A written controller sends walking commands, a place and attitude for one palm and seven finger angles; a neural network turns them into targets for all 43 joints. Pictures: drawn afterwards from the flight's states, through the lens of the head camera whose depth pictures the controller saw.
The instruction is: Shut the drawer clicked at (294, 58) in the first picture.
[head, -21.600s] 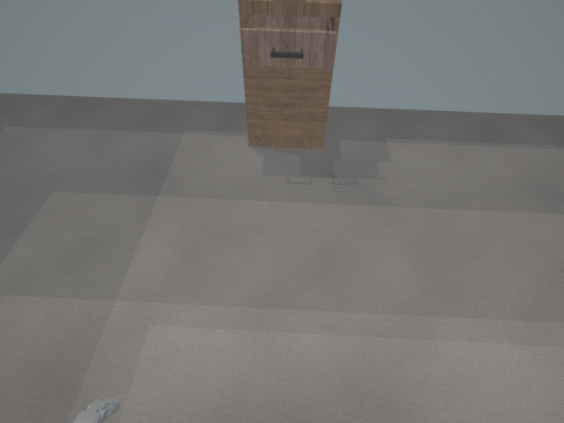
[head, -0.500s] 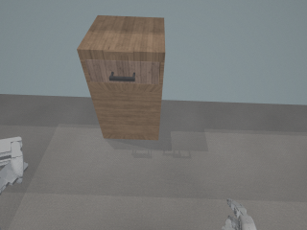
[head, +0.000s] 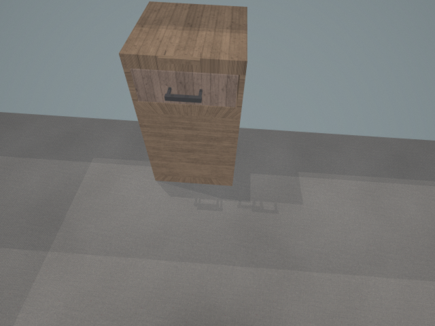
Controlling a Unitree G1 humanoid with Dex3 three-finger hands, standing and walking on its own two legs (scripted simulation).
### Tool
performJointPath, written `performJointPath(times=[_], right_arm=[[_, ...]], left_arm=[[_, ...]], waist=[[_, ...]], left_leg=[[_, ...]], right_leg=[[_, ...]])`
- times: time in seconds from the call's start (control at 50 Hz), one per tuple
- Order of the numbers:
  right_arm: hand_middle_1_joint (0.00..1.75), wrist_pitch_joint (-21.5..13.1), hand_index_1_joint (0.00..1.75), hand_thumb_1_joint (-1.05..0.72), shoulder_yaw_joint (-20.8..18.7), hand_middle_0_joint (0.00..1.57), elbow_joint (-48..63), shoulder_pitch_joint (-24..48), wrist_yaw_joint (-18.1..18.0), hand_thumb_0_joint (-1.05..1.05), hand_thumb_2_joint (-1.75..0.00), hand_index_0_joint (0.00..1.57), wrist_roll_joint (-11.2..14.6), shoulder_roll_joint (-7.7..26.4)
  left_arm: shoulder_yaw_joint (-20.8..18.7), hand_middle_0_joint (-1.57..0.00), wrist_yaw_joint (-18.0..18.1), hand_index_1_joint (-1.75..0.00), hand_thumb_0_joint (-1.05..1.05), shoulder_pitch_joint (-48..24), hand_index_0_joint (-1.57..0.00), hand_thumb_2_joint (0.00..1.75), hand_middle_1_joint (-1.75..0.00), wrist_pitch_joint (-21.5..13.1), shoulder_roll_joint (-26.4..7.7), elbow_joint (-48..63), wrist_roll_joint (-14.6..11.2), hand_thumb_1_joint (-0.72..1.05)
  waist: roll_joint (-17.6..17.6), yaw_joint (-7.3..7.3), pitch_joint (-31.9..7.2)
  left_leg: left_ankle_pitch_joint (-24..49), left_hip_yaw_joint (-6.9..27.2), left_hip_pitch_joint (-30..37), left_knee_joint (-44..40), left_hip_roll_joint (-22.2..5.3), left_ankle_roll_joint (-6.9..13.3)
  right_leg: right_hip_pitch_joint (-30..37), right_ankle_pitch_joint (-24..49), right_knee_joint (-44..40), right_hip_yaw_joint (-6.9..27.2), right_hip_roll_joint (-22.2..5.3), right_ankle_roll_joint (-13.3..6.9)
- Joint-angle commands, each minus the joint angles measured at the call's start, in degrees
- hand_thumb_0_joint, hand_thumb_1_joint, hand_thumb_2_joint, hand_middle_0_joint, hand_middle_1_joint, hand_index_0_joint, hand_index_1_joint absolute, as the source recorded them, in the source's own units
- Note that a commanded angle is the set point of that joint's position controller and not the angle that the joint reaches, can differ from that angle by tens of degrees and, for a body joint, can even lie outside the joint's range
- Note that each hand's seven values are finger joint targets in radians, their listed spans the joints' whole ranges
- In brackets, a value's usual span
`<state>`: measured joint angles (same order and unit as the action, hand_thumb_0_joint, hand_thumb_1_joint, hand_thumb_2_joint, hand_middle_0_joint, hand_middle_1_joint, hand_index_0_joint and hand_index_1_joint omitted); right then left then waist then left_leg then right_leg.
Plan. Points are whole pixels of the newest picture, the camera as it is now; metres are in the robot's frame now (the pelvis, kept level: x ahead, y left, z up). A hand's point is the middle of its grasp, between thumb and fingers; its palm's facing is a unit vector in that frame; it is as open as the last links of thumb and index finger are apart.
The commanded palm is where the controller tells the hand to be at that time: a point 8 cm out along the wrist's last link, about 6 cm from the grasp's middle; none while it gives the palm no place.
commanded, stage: let the arm hang, fingers relaxed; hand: left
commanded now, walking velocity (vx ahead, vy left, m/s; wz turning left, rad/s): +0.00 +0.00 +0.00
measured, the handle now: (184, 94) +0.87 +0.18 -0.14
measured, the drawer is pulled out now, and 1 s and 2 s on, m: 0.00 0.00 0.00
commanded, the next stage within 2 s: look to check the result in 0.62 s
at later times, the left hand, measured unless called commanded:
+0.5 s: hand out of the picture -0.02 +0.16 -0.17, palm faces +0.01 -0.99 -0.16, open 7.3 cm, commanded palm none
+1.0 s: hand out of the picture -0.03 +0.15 -0.17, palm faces +0.02 -0.98 -0.17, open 7.3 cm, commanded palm none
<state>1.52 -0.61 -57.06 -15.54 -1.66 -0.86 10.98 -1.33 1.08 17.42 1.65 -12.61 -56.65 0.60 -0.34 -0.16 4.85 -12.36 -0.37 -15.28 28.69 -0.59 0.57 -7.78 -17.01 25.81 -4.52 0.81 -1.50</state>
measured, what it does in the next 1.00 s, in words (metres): stands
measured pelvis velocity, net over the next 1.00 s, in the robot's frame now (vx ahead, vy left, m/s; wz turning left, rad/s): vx -0.01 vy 0.00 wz -0.03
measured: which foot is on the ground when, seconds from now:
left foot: down 0.00-1.00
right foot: down 0.00-1.00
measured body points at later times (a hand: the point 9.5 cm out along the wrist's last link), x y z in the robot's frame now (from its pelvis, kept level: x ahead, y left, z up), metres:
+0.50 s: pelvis -0.01 +0.01 +0.00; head -0.01 +0.00 +0.45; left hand -0.02 +0.21 -0.16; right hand -0.05 -0.20 -0.16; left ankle +0.03 +0.11 -0.74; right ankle -0.03 -0.10 -0.74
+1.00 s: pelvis -0.01 +0.00 +0.00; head +0.00 -0.01 +0.45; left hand -0.03 +0.21 -0.16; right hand -0.04 -0.20 -0.16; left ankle +0.03 +0.11 -0.74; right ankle -0.03 -0.10 -0.74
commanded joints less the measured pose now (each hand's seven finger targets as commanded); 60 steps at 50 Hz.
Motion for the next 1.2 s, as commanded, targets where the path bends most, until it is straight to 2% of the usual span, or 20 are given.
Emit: performJointPath(times=[0.0, 0.02, 0.1, 0.16, 0.3, 0.36, 0.38, 0.42, 0.48, 0.52, 0.6, 0.66, 0.68, 0.82, 1.18], right_arm=[[0.3, -1.3, 0.3, -0.9, -1.0, 0.2, 0.7, -1.6, -0.2, 0.0, -0.9, 0.2, 0.0, 5.4], [0.3, -1.3, 0.3, -0.9, -1.0, 0.2, 0.1, -1.8, -0.2, 0.0, -0.9, 0.2, 0.0, 5.2], [0.3, -1.4, 0.3, -0.9, -0.7, 0.2, -2.6, -3.0, -0.4, 0.0, -0.9, 0.2, 0.0, 4.4], [0.3, -1.4, 0.3, -0.9, -0.6, 0.2, -4.2, -3.9, -0.4, 0.0, -0.9, 0.2, 0.0, 3.4], [0.3, -1.2, 0.3, -0.9, -0.6, 0.2, -6.5, -5.4, -0.5, 0.0, -0.9, 0.2, -0.2, 1.4], [0.3, -1.2, 0.3, -0.9, -0.7, 0.2, -6.8, -5.8, -0.6, 0.0, -0.9, 0.2, -0.2, 0.7], [0.3, -1.2, 0.3, -0.9, -0.8, 0.2, -6.8, -6.3, -0.6, 0.0, -0.9, 0.2, -0.1, 0.7], [0.3, -1.3, 0.3, -0.9, -0.8, 0.2, -7.1, -6.6, -0.6, 0.0, -0.9, 0.2, -0.2, 0.1], [0.3, -1.3, 0.3, -0.9, -1.0, 0.2, -7.1, -7.1, -0.7, 0.0, -0.9, 0.2, -0.1, -0.1], [0.3, -1.4, 0.3, -0.9, -0.9, 0.2, -7.4, -7.4, -0.8, 0.0, -0.9, 0.2, -0.2, -0.5], [0.3, -1.4, 0.3, -0.9, -1.0, 0.2, -7.4, -8.0, -0.8, 0.0, -0.9, 0.2, -0.2, -1.0], [0.3, -1.6, 0.3, -0.9, -1.1, 0.2, -7.4, -8.2, -0.9, 0.0, -0.9, 0.2, -0.1, -0.9], [0.3, -1.5, 0.3, -0.9, -1.2, 0.2, -7.3, -8.2, -0.9, 0.0, -0.9, 0.2, 0.0, -0.8], [0.3, -1.6, 0.3, -0.9, -1.1, 0.2, -7.7, -8.2, -1.0, 0.0, -0.9, 0.2, 0.0, -1.0], [0.3, -1.6, 0.3, -0.9, -1.2, 0.2, -7.6, -6.4, -1.0, 0.0, -0.9, 0.2, 0.0, -0.1]], left_arm=[[-0.5, -0.4, 0.4, -0.52, 0.0, 0.8, -0.4, 0.9, -0.52, -1.9, -4.3, -0.2, -0.1, 0.9], [-0.3, -0.36, 0.4, -0.47, 0.0, 0.8, -0.36, 0.9, -0.47, -1.9, -4.1, -1.2, -0.1, 0.9], [0.0, -0.2, 0.7, -0.3, 0.0, 2.0, -0.2, 0.9, -0.3, -1.9, -3.2, -4.1, -0.2, 0.9], [0.2, -0.2, 0.9, -0.3, 0.0, 2.4, -0.2, 0.9, -0.3, -1.9, -2.5, -5.7, -0.2, 0.9], [0.1, -0.2, 1.2, -0.3, 0.0, 3.7, -0.2, 0.9, -0.3, -1.9, -0.9, -7.6, -0.1, 0.9], [0.1, -0.2, 1.2, -0.3, 0.0, 4.1, -0.2, 0.9, -0.3, -1.9, -0.3, -8.0, -0.1, 0.9], [0.0, -0.2, 1.3, -0.3, 0.0, 4.3, -0.2, 0.9, -0.3, -2.0, -0.4, -7.8, -0.1, 0.9], [-0.1, -0.2, 1.3, -0.3, 0.0, 4.2, -0.2, 0.9, -0.3, -2.0, 0.0, -8.0, -0.1, 0.9], [-0.1, -0.2, 1.4, -0.3, 0.0, 4.9, -0.2, 0.9, -0.3, -2.2, 0.5, -8.0, -0.1, 0.9], [-0.1, -0.2, 1.4, -0.3, 0.0, 4.8, -0.2, 0.9, -0.3, -2.1, 0.8, -8.2, -0.2, 0.9], [-0.2, -0.2, 1.4, -0.3, 0.0, 5.2, -0.2, 0.9, -0.3, -2.0, 1.2, -8.3, -0.1, 0.9], [-0.3, -0.2, 1.4, -0.3, 0.0, 5.6, -0.2, 0.9, -0.3, -2.2, 1.4, -8.4, -0.1, 0.9], [-0.3, -0.2, 1.5, -0.3, 0.0, 5.6, -0.2, 0.9, -0.3, -2.2, 1.4, -8.5, -0.1, 0.9], [-0.2, -0.2, 1.6, -0.3, 0.0, 5.8, -0.2, 0.9, -0.3, -2.4, 1.5, -8.6, -0.1, 0.9], [-0.2, -0.2, 1.6, -0.3, 0.0, 5.2, -0.2, 0.9, -0.3, -2.6, 1.0, -8.4, -0.1, 0.9]], waist=[[-0.1, 0.59, -4.8], [-0.1, 0.61, -3.4], [0.5, 0.55, -1.7], [1.2, 0.59, 0.0], [0.2, 0.59, 2.9], [-1.1, 0.6, 3.0], [-0.2, 0.58, 2.4], [-0.8, 0.66, 2.6], [0.1, 0.56, 1.8], [-1.2, 0.72, 2.2], [-1.5, 0.65, 2.5], [-1.3, 0.52, 1.3], [0.1, 0.6, 1.2], [-0.1, 0.77, 1.1], [-0.2, 0.7, 1.7]], left_leg=[[7.6, 4.7, 5.9, -6.1, -5.2, 2.1], [6.5, 4.6, 5.7, -6.8, -5.1, 2.0], [6.4, 4.1, 6.1, -7.7, -5.1, 2.0], [5.3, 4.0, 5.6, -8.5, -5.0, 1.9], [0.8, 3.5, 4.0, -9.6, -4.5, 1.7], [-0.1, 3.5, 3.9, -9.9, -4.3, 1.6], [0.2, 3.7, 3.8, -9.7, -4.4, 1.7], [-0.4, 3.5, 3.4, -9.7, -4.3, 1.6], [1.0, 3.2, 3.9, -8.8, -4.3, 1.6], [0.9, 3.2, 3.8, -8.9, -4.3, 1.5], [-0.6, 3.8, 3.2, -9.5, -4.4, 1.6], [1.3, 3.5, 3.9, -9.1, -4.5, 1.7], [2.1, 3.6, 4.1, -8.7, -4.6, 1.7], [4.9, 3.0, 5.0, -8.0, -4.7, 1.6], [6.1, 2.8, 5.6, -7.7, -4.8, 1.3]], right_leg=[[-2.0, 6.1, -6.8, 5.8, -6.3, -1.4], [-3.0, 5.0, -7.2, 5.7, -6.3, -1.4], [-3.8, 3.9, -7.7, 5.9, -6.2, -1.4], [-4.6, 3.1, -7.9, 6.0, -6.1, -1.2], [-6.5, -0.3, -8.4, 6.1, -5.9, -1.3], [-7.0, -0.4, -8.2, 6.4, -5.8, -1.4], [-6.5, -0.5, -8.2, 6.5, -5.6, -1.4], [-6.7, -0.8, -8.2, 6.5, -5.7, -1.4], [-6.6, -0.3, -8.3, 6.7, -5.7, -1.6], [-6.9, -0.1, -8.1, 6.6, -5.7, -1.6], [-7.3, -0.8, -7.6, 6.4, -5.5, -1.6], [-6.6, 1.0, -7.4, 6.4, -5.6, -1.6], [-6.5, 1.1, -7.4, 6.3, -5.5, -1.6], [-6.4, 2.9, -7.6, 6.5, -5.8, -1.5], [-6.2, 4.1, -8.4, 6.9, -5.8, -1.5]])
